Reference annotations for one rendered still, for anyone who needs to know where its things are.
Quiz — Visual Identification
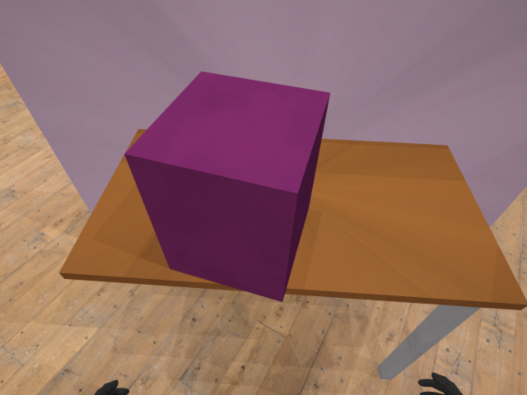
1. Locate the carton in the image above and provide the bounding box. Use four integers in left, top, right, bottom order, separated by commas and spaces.
124, 72, 330, 302

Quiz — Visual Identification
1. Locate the table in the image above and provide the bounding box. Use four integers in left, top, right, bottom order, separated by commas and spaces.
59, 129, 527, 379

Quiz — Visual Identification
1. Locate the right robot hand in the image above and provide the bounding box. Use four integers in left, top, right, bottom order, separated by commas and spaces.
418, 373, 463, 395

